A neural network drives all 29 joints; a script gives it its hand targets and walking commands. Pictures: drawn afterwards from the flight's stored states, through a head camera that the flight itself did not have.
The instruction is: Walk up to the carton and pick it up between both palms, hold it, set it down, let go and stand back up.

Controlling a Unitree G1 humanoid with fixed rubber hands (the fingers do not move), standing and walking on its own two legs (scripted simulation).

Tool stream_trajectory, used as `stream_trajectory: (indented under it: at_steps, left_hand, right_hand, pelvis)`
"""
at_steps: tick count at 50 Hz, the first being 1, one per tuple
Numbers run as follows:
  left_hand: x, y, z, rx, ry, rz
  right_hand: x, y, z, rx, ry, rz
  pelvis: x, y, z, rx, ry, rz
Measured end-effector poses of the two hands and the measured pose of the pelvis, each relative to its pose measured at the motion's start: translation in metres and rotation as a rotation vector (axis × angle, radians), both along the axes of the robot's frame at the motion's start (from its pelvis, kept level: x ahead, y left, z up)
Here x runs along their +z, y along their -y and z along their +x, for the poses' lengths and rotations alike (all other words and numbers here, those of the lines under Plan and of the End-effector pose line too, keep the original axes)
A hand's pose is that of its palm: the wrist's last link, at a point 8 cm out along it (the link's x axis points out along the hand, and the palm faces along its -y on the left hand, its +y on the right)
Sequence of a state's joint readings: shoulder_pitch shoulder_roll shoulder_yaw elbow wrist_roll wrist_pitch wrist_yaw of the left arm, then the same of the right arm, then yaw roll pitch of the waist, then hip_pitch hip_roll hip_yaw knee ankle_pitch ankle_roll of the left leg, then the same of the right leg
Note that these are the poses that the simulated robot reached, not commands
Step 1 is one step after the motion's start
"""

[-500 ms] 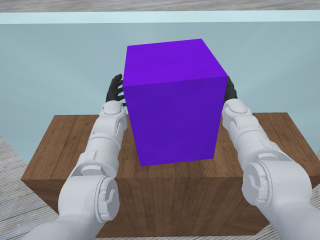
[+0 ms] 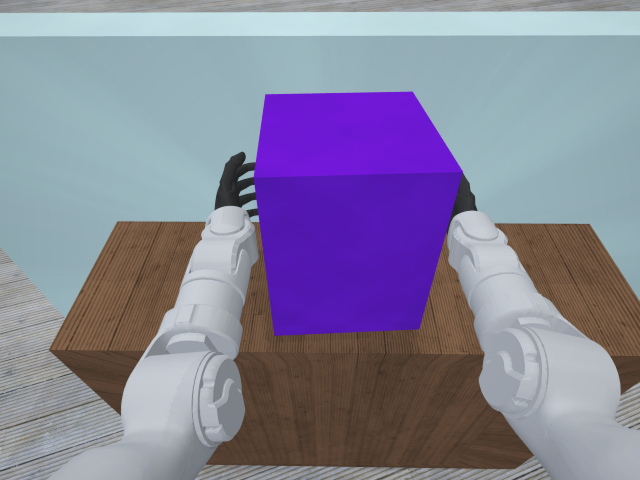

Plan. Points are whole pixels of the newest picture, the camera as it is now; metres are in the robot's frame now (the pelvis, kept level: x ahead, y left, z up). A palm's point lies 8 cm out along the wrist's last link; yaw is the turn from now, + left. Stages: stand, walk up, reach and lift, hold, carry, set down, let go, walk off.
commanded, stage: set down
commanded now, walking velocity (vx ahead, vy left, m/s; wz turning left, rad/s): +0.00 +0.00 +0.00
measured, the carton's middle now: (343, 213) +0.45 +0.03 +0.11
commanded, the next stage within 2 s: none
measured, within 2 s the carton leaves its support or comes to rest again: rests again in 1.28 s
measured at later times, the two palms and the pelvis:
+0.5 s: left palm (235, 223) +0.42 +0.18 +0.11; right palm (449, 225) +0.45 -0.11 +0.09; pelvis +0.01 +0.00 +0.00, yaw +0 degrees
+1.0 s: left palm (246, 237) +0.43 +0.17 +0.07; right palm (444, 234) +0.47 -0.12 +0.06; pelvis +0.01 -0.02 +0.00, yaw +0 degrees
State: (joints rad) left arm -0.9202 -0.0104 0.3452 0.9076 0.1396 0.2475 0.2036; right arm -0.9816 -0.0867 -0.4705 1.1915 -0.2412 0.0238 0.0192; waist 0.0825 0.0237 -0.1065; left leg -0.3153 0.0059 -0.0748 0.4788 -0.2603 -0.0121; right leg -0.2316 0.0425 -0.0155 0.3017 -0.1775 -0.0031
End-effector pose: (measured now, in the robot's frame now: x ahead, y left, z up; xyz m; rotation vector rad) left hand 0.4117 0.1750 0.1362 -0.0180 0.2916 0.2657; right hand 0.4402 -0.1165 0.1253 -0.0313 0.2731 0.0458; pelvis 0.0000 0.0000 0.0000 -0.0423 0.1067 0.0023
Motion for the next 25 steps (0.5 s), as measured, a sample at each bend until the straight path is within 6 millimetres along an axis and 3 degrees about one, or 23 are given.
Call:
stream_trajectory:
  at_steps: [25]
  left_hand:
    - [-0.03,-0.003,0.012,0.01,-0.026,-0.008]
  right_hand:
    - [-0.032,-0.002,0.014,0.031,-0.03,-0.01]
  pelvis:
    - [0.0,0.003,0.013,0.003,-0.043,0.003]
